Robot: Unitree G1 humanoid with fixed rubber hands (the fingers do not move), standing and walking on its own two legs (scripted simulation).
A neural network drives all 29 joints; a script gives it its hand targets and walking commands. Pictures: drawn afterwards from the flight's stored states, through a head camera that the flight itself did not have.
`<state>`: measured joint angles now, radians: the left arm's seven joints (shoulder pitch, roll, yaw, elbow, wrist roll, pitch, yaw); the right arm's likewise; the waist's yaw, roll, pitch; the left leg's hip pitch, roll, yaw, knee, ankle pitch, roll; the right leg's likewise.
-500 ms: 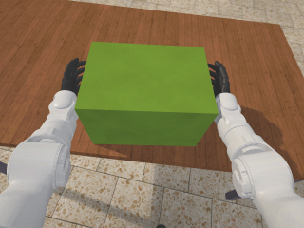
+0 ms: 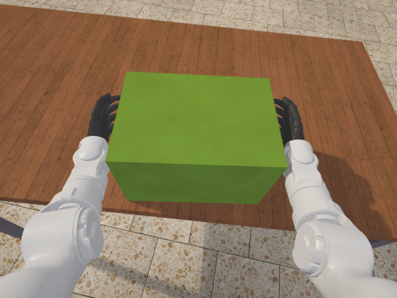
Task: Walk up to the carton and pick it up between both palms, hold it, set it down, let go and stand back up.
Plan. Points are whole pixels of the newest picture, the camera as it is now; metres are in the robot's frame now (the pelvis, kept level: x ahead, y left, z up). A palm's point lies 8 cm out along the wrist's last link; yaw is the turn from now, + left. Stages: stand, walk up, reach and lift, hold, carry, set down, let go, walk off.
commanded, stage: reach and lift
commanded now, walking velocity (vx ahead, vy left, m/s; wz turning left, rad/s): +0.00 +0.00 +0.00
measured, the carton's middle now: (195, 141) +0.44 +0.02 +0.02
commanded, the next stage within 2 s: none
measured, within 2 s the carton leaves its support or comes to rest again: leaves its support in 0.72 s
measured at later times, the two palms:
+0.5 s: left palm (96, 136) +0.41 +0.22 +0.06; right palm (291, 139) +0.42 -0.18 +0.07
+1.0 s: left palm (89, 137) +0.39 +0.22 +0.09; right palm (298, 145) +0.39 -0.18 +0.09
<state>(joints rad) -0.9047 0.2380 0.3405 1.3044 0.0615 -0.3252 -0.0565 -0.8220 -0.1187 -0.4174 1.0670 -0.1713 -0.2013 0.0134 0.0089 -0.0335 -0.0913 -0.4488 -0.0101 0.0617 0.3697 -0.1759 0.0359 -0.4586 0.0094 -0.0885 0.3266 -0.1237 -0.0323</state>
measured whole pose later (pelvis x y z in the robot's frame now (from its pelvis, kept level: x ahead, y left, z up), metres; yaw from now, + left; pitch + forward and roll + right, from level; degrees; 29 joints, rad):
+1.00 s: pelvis -0.01 +0.00 +0.00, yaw +1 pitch +8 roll -1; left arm -0.79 0.22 0.18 1.14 -0.06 -0.18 -0.02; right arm -0.69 -0.14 -0.27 0.99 -0.04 -0.17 -0.03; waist 0.02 -0.01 -0.10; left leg -0.33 -0.02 0.05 0.34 -0.15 0.04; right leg -0.32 0.01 -0.10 0.28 -0.10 -0.03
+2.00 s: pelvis -0.02 -0.01 +0.01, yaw +1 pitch -2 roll +0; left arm -0.53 0.10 0.29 0.27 0.13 0.50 -0.06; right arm -0.57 -0.16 -0.15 0.58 0.12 0.23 -0.01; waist -0.04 -0.04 -0.03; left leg -0.11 -0.01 0.04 0.28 -0.15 0.02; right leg -0.12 0.01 -0.11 0.25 -0.11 -0.04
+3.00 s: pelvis -0.02 +0.00 +0.01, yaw +0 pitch -4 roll -1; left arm -0.52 0.10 0.31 0.07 0.15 0.71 -0.07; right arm -0.61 -0.19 -0.12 0.47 0.20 0.38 -0.04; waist -0.07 -0.04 -0.04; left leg -0.07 -0.01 0.06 0.30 -0.17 0.03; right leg -0.08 0.01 -0.09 0.26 -0.11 -0.03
